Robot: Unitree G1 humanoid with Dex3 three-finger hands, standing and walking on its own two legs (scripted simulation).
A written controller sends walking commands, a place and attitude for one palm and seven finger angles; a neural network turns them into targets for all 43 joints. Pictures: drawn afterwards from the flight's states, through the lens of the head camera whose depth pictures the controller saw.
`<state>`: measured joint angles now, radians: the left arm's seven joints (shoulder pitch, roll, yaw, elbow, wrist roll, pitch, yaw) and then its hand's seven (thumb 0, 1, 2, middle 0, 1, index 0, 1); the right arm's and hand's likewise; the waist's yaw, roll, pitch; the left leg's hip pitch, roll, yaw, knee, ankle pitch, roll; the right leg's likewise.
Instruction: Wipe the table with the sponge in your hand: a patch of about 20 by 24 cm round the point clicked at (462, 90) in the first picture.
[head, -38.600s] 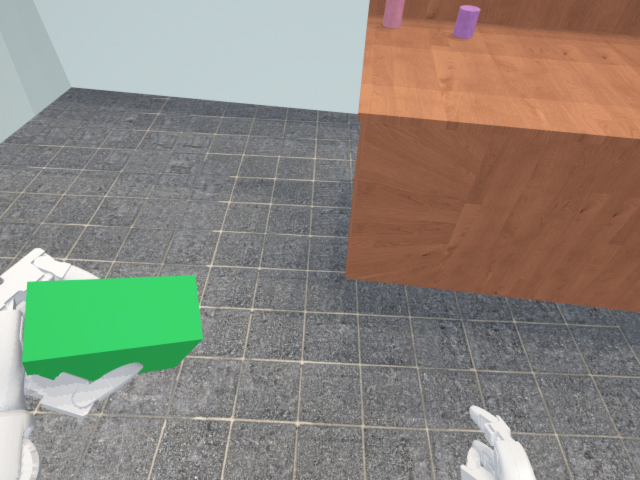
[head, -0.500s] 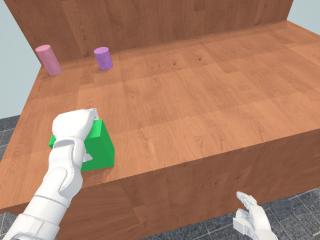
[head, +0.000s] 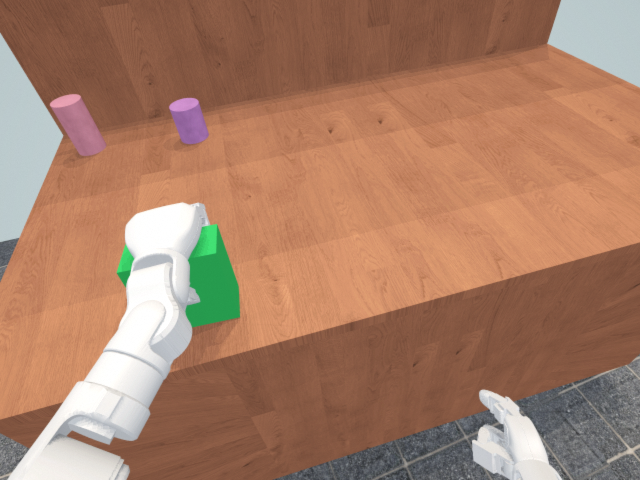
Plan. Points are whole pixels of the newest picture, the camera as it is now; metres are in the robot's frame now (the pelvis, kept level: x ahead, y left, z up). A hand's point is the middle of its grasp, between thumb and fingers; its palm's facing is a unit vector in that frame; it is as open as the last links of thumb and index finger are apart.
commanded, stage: wipe forward along the third lane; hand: left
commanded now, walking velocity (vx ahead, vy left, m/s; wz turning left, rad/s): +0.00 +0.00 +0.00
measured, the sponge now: (190, 291) +0.34 +0.24 +0.05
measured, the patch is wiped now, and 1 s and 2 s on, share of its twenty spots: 0.60 0.85 0.85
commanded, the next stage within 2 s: wipe back along the third lane in 1.42 s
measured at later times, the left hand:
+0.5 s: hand (185, 233) +0.40 +0.26 +0.11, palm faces -0.08 -0.02 -1.00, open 10.3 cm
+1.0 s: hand (182, 216) +0.43 +0.28 +0.11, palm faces -0.08 -0.01 -1.00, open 10.3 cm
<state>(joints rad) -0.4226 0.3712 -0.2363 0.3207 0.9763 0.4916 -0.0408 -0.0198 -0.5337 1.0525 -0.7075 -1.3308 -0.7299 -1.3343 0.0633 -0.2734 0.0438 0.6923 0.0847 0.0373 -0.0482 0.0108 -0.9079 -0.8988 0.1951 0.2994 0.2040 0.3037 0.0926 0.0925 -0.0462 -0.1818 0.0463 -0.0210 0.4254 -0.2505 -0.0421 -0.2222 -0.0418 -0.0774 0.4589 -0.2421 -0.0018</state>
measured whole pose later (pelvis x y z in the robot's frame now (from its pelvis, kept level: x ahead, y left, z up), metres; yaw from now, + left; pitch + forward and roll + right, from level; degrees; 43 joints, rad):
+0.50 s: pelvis -0.01 -0.01 +0.00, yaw -1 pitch +4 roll +0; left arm -0.65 0.47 -0.10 0.72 0.99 0.29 -0.02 0.00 -0.55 1.06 -0.73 -1.31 -0.75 -1.32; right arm 0.22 -0.30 0.01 0.73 0.08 0.06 -0.07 0.01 -0.91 -0.90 0.20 0.30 0.20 0.30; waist 0.01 0.08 -0.06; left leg -0.30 0.07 -0.01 0.46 -0.24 -0.04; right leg -0.34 -0.02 -0.06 0.48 -0.22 -0.01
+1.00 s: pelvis -0.02 +0.01 -0.01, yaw -2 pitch +8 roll +0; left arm -0.84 0.52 -0.05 0.99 1.02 0.21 0.06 0.01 -0.55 1.06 -0.73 -1.31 -0.75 -1.32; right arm 0.25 -0.29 0.00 0.75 0.07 0.05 -0.05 0.01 -0.91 -0.90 0.20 0.30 0.20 0.30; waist -0.03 0.06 -0.08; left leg -0.40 0.06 0.01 0.50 -0.25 -0.03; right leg -0.43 -0.03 -0.04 0.49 -0.20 0.01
